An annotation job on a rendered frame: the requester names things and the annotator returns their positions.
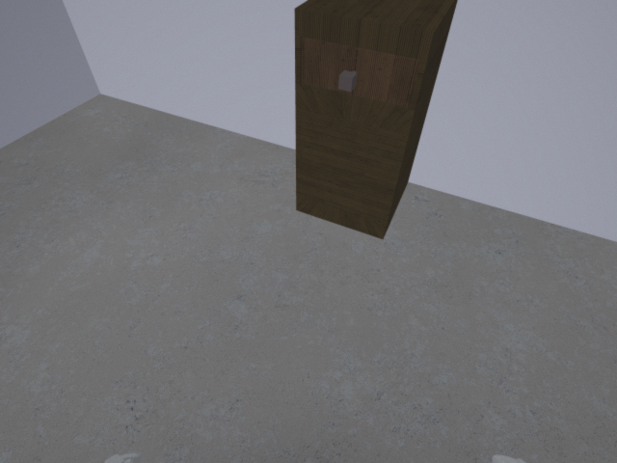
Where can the handle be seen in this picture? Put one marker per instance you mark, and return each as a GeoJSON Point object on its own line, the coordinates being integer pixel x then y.
{"type": "Point", "coordinates": [347, 80]}

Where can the cabinet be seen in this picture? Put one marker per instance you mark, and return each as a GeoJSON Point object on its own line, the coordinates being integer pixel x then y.
{"type": "Point", "coordinates": [354, 155]}

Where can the drawer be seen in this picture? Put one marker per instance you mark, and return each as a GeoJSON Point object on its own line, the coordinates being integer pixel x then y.
{"type": "Point", "coordinates": [380, 76]}

